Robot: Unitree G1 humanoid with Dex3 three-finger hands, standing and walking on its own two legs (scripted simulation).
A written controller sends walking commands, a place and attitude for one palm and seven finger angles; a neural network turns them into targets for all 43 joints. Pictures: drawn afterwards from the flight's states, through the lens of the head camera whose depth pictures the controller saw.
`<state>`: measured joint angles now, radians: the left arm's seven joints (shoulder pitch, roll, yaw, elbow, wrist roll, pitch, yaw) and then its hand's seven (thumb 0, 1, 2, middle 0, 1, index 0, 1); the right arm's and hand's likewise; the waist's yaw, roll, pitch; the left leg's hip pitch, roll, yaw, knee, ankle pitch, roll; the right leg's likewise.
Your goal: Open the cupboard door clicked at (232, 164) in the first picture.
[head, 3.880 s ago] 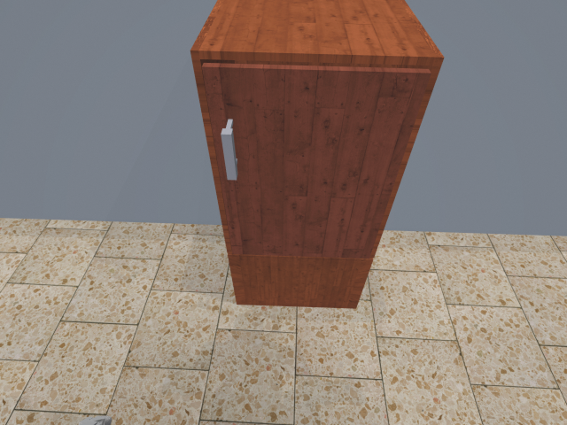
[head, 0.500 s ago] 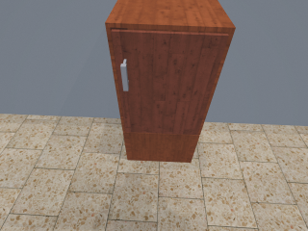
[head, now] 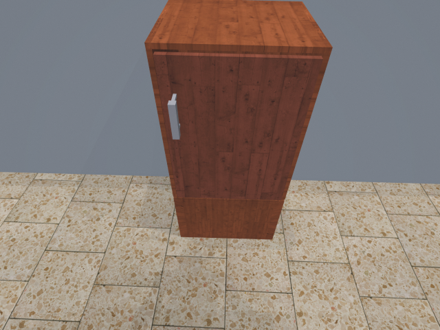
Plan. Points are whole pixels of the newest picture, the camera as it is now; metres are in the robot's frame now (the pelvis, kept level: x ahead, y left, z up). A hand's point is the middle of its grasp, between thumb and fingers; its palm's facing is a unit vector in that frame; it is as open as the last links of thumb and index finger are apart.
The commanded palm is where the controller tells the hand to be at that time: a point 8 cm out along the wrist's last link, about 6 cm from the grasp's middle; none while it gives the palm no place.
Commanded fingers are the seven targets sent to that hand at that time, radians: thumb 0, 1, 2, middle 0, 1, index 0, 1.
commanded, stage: shuffle to correct the standing spot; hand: left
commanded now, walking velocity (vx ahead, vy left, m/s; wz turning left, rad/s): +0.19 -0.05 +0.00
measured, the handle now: (175, 116) +0.67 +0.17 +0.02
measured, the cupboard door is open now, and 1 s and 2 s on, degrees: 0 0 0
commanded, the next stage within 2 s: come to a stop and stand still in 0.40 s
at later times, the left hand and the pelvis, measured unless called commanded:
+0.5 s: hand out of the picture +0.10 +0.16 -0.18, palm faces -0.04 -0.99 -0.14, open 7.3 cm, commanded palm none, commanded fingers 0.00 0.90 0.90 -0.20 -0.30 -0.20 -0.30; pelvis +0.11 -0.01 -0.01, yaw -3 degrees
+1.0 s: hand (154, 303) +0.22 +0.16 -0.18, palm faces +0.08 -0.98 -0.17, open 7.3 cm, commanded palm none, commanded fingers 0.00 0.90 0.90 -0.20 -0.30 -0.20 -0.30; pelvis +0.15 -0.01 -0.01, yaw +2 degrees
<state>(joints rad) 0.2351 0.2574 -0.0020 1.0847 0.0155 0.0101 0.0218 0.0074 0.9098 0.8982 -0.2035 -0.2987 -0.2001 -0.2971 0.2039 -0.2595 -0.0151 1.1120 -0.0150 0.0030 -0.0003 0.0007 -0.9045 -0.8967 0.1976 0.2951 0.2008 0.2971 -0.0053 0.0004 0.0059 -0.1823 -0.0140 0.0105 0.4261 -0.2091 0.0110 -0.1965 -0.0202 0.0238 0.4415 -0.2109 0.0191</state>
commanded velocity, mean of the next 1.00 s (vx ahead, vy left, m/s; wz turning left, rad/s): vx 0.03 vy -0.02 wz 0.02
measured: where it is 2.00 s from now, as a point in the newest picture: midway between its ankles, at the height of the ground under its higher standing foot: outside the picture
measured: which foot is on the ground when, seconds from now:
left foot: down 0.00-0.60, up 0.62-0.84, down 0.86-1.00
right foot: down 0.00-0.30, up 0.32-0.58, down 0.60-0.86, up 0.88-1.00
